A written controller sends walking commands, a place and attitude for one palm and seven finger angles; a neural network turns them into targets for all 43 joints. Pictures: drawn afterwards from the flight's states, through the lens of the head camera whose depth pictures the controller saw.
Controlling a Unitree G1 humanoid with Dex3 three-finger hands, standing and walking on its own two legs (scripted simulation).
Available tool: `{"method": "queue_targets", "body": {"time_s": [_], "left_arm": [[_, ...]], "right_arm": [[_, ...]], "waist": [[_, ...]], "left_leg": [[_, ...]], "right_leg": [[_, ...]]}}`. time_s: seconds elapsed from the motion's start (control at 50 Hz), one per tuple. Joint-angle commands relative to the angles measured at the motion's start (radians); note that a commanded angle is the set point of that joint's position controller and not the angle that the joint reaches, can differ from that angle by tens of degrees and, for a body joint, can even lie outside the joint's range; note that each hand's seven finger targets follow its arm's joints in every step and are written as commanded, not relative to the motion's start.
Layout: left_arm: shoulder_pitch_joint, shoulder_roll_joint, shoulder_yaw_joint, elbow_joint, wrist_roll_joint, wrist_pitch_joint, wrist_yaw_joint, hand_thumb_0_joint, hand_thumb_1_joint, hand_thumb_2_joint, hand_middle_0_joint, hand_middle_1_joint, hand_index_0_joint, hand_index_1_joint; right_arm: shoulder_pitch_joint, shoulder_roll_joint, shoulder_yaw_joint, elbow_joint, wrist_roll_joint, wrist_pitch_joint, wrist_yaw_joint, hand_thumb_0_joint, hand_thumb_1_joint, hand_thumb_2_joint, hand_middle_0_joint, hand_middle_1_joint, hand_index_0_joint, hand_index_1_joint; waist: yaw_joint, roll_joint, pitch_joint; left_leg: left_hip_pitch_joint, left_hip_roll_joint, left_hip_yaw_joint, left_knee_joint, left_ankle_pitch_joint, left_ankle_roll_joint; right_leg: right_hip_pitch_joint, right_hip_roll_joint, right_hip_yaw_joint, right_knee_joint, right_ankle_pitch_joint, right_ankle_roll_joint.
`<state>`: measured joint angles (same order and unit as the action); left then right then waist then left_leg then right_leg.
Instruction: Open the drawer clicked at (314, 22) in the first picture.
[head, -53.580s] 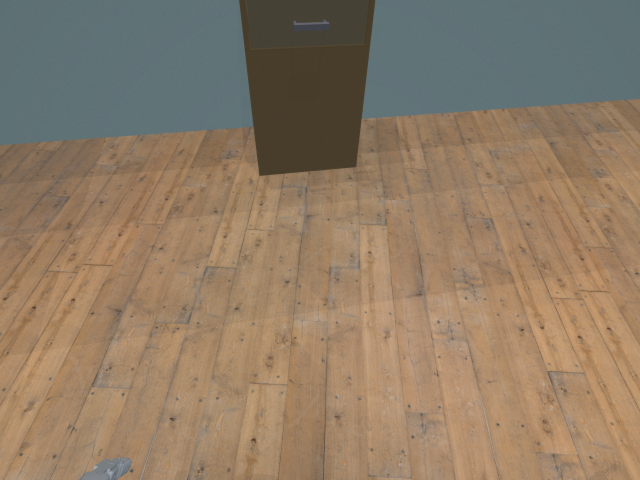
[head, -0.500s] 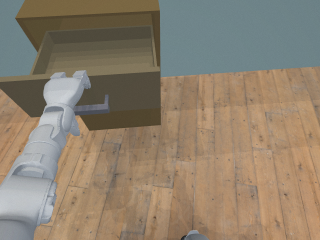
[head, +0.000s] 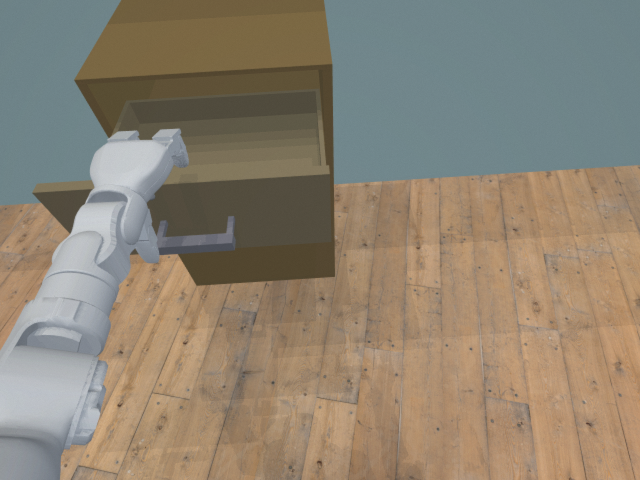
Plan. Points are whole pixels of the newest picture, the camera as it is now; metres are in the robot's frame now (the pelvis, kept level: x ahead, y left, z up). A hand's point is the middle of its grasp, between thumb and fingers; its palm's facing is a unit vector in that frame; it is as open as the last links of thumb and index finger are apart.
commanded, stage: lift the hand off the handle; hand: left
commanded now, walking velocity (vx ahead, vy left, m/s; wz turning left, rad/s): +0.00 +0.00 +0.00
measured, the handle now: (195, 234) +0.50 +0.22 -0.04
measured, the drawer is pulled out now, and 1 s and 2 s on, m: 0.29 0.29 0.29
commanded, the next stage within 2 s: draw the hand back to the body in 0.10 s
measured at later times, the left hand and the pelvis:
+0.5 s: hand (132, 229) +0.40 +0.24 +0.10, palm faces +0.02 -0.02 -1.00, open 13.8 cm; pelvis +0.01 +0.00 +0.01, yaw -1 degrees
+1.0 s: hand (93, 280) +0.29 +0.22 +0.15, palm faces +0.32 -0.87 -0.39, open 13.4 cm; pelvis -0.01 -0.01 +0.01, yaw +1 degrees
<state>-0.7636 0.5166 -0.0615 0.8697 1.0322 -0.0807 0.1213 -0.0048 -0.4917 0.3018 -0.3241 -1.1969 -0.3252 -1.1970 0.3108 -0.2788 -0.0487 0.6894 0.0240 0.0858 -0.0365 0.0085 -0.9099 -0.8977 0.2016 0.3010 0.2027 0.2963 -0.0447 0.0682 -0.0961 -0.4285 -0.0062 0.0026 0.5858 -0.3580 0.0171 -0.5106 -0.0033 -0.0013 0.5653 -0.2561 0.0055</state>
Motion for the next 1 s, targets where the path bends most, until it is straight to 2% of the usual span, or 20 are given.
{"method": "queue_targets", "body": {"time_s": [0.0,0.06,0.1,0.18,0.24,0.26,0.36,0.44,0.48,0.5,0.58,0.66,0.78,0.8,0.82,0.84,0.86,0.9,0.94,0.98], "left_arm": [[-0.484,0.276,0.096,-0.257,-0.004,-0.035,0.045,0.0,-0.5,0.3,-0.3,-1.2,-0.3,-1.2],[-0.466,0.246,0.084,-0.214,-0.007,-0.027,0.057,0.0,-0.5,0.3,-0.3,-1.2,-0.3,-1.2],[-0.416,0.275,0.116,-0.187,-0.002,-0.016,0.064,0.0,-0.5,0.3,-0.3,-1.2,-0.3,-1.2],[-0.445,0.22,0.059,-0.172,0.008,0.007,0.062,0.0,-0.5,0.3,-0.3,-1.2,-0.3,-1.2],[-0.323,0.306,0.149,-0.305,-0.004,-0.005,0.051,0.0,-0.5,0.3,-0.3,-1.2,-0.3,-1.2],[-0.267,0.289,0.146,-0.357,-0.017,-0.007,0.045,0.0,-0.5,0.3,-0.3,-1.2,-0.3,-1.2],[-0.066,0.27,0.17,-0.463,-0.051,0.012,0.029,0.0,-0.5,0.3,-0.3,-1.2,-0.3,-1.2],[-0.027,0.273,0.171,-0.57,-0.051,0.03,0.03,0.0,-0.5,0.3,-0.3,-1.2,-0.3,-1.2],[-0.001,0.248,0.149,-0.642,-0.058,0.035,0.024,0.0,-0.5,0.3,-0.3,-1.2,-0.3,-1.2],[-0.001,0.282,0.175,-0.682,-0.056,0.033,0.022,0.0,-0.5,0.3,-0.3,-1.2,-0.3,-1.2],[0.038,0.218,0.114,-0.755,-0.072,0.037,-0.001,0.0,-0.5,0.3,-0.3,-1.2,-0.3,-1.2],[0.131,0.203,0.106,-0.82,-0.086,0.037,-0.025,0.0,-0.5,0.3,-0.3,-1.2,-0.3,-1.2],[0.301,0.235,0.172,-0.895,-0.104,0.046,-0.049,0.0,-0.5,0.3,-0.3,-1.2,-0.3,-1.2],[0.127,0.003,0.23,-0.982,-0.777,-0.008,-0.039,0.0,-0.465,0.315,-0.298,-1.178,-0.298,-1.178],[0.281,0.024,0.234,-0.867,-0.839,-0.018,-0.027,0.0,-0.43,0.33,-0.295,-1.155,-0.295,-1.155],[0.299,0.031,0.251,-0.916,-0.854,-0.031,-0.028,0.0,-0.395,0.345,-0.292,-1.133,-0.292,-1.133],[0.378,0.067,0.338,-0.941,-0.937,-0.044,-0.025,0.0,-0.36,0.36,-0.29,-1.11,-0.29,-1.11],[0.424,0.113,0.419,-1.047,-1.001,-0.067,-0.019,0.0,-0.29,0.39,-0.285,-1.065,-0.285,-1.065],[0.47,0.019,0.376,-1.15,-1.034,-0.089,-0.016,0.0,-0.22,0.42,-0.28,-1.02,-0.28,-1.02],[0.524,-0.018,0.359,-1.218,-1.049,-0.098,-0.013,0.0,-0.15,0.45,-0.275,-0.975,-0.275,-0.975]], "right_arm": [[0.036,-0.129,-0.046,-0.091,-0.009,-0.029,-0.016,0.0,-0.9,-0.9,0.2,0.3,0.2,0.3],[0.039,-0.126,-0.043,-0.08,-0.009,-0.03,-0.009,0.0,-0.9,-0.9,0.2,0.3,0.2,0.3],[0.034,-0.133,-0.044,-0.079,-0.012,-0.025,-0.006,0.0,-0.9,-0.9,0.2,0.3,0.2,0.3],[0.025,-0.128,-0.039,-0.079,-0.008,-0.025,0.0,0.0,-0.9,-0.9,0.2,0.3,0.2,0.3],[0.005,-0.129,-0.045,-0.115,-0.012,-0.025,-0.001,0.0,-0.9,-0.9,0.2,0.3,0.2,0.3],[-0.006,-0.12,-0.047,-0.127,-0.011,-0.025,0.0,0.0,-0.9,-0.9,0.2,0.3,0.2,0.3],[-0.064,-0.122,-0.043,-0.144,0.003,-0.021,0.008,0.0,-0.9,-0.9,0.2,0.3,0.2,0.3],[-0.113,-0.117,-0.035,-0.153,0.01,-0.028,0.007,0.0,-0.9,-0.9,0.2,0.3,0.2,0.3],[-0.135,-0.11,-0.034,-0.163,0.01,-0.035,0.005,0.0,-0.9,-0.9,0.2,0.3,0.2,0.3],[-0.145,-0.114,-0.035,-0.163,0.01,-0.037,0.001,0.0,-0.9,-0.9,0.2,0.3,0.2,0.3],[-0.187,-0.1,-0.024,-0.167,0.011,-0.046,-0.008,0.0,-0.9,-0.9,0.2,0.3,0.2,0.3],[-0.23,-0.09,-0.011,-0.181,0.006,-0.051,-0.014,0.0,-0.9,-0.9,0.2,0.3,0.2,0.3],[-0.278,-0.081,0.007,-0.191,-0.003,-0.046,-0.011,0.0,-0.9,-0.9,0.2,0.3,0.2,0.3],[-0.21,-0.025,0.029,-0.259,0.029,-0.08,-0.025,0.0,-0.9,-0.9,0.2,0.3,0.2,0.3],[-0.243,-0.032,0.049,-0.243,0.018,-0.106,-0.035,0.0,-0.9,-0.9,0.2,0.3,0.2,0.3],[-0.256,-0.032,0.053,-0.243,0.018,-0.114,-0.036,0.0,-0.9,-0.9,0.2,0.3,0.2,0.3],[-0.251,-0.046,0.053,-0.247,0.01,-0.117,-0.052,0.0,-0.9,-0.9,0.2,0.3,0.2,0.3],[-0.257,-0.058,0.056,-0.24,-0.004,-0.136,-0.06,0.0,-0.9,-0.9,0.2,0.3,0.2,0.3],[-0.256,-0.037,0.067,-0.239,-0.01,-0.168,-0.055,0.0,-0.9,-0.9,0.2,0.3,0.2,0.3],[-0.246,-0.038,0.068,-0.231,-0.015,-0.194,-0.048,0.0,-0.9,-0.9,0.2,0.3,0.2,0.3]], "waist": [[0.004,-0.018,-0.364],[0.003,-0.03,-0.338],[0.019,-0.042,-0.357],[0.003,-0.044,-0.331],[0.06,-0.02,-0.455],[0.068,-0.023,-0.483],[0.076,-0.093,-0.335],[0.083,-0.06,-0.278],[0.085,-0.043,-0.284],[0.087,-0.038,-0.306],[0.076,-0.006,-0.252],[0.094,-0.007,-0.222],[0.129,-0.051,-0.179],[0.031,-0.132,-0.11],[0.057,-0.178,-0.052],[0.063,-0.188,-0.049],[0.083,-0.184,-0.074],[0.099,-0.081,-0.126],[0.092,0.067,-0.105],[0.087,0.12,-0.056]], "left_leg": [[0.134,-0.019,0.014,-0.051,0.493,0.009],[0.118,-0.02,0.016,-0.059,0.475,0.003],[0.115,-0.02,0.022,-0.061,0.509,0.001],[0.098,-0.021,0.028,-0.07,0.453,0.003],[0.132,-0.024,0.037,-0.068,0.55,0.012],[0.148,-0.023,0.038,-0.063,0.598,0.016],[0.124,-0.016,0.038,-0.091,0.567,0.018],[0.138,-0.02,0.034,-0.118,0.514,0.013],[0.171,-0.022,0.033,-0.123,0.514,0.014],[0.187,-0.022,0.034,-0.125,0.512,0.012],[0.219,-0.024,0.023,-0.142,0.476,0.005],[0.23,-0.029,0.017,-0.16,0.454,0.0],[0.221,-0.029,0.015,-0.185,0.448,-0.005],[0.346,0.007,0.015,-0.184,0.363,0.025],[0.319,0.006,0.015,-0.192,0.29,0.029],[0.301,0.006,0.013,-0.204,0.257,0.032],[0.309,0.006,0.017,-0.214,0.277,0.028],[0.337,0.009,0.024,-0.218,0.332,0.017],[0.346,0.013,0.026,-0.229,0.385,-0.006],[0.343,0.022,0.017,-0.238,0.436,-0.02]], "right_leg": [[0.273,0.032,-0.025,-0.028,0.333,-0.041],[0.259,0.032,-0.031,-0.029,0.329,-0.039],[0.287,0.032,-0.028,-0.028,0.359,-0.042],[0.271,0.029,-0.03,-0.033,0.338,-0.038],[0.391,0.024,-0.014,-0.022,0.434,-0.039],[0.42,0.023,-0.01,-0.019,0.476,-0.037],[0.402,0.024,-0.023,-0.042,0.457,-0.029],[0.395,0.024,-0.024,-0.063,0.389,-0.034],[0.398,0.024,-0.024,-0.073,0.375,-0.034],[0.413,0.023,-0.019,-0.078,0.371,-0.035],[0.374,0.023,-0.03,-0.096,0.308,-0.034],[0.383,0.02,-0.035,-0.11,0.274,-0.035],[0.432,0.016,-0.041,-0.123,0.278,-0.034],[0.425,0.024,-0.052,-0.161,0.259,-0.037],[0.434,0.029,-0.049,-0.166,0.216,-0.027],[0.44,0.024,-0.047,-0.17,0.197,-0.025],[0.481,0.023,-0.045,-0.18,0.21,-0.023],[0.528,0.014,-0.034,-0.177,0.253,-0.024],[0.525,0.007,-0.039,-0.179,0.275,-0.029],[0.506,0.01,-0.046,-0.187,0.283,-0.031]]}}
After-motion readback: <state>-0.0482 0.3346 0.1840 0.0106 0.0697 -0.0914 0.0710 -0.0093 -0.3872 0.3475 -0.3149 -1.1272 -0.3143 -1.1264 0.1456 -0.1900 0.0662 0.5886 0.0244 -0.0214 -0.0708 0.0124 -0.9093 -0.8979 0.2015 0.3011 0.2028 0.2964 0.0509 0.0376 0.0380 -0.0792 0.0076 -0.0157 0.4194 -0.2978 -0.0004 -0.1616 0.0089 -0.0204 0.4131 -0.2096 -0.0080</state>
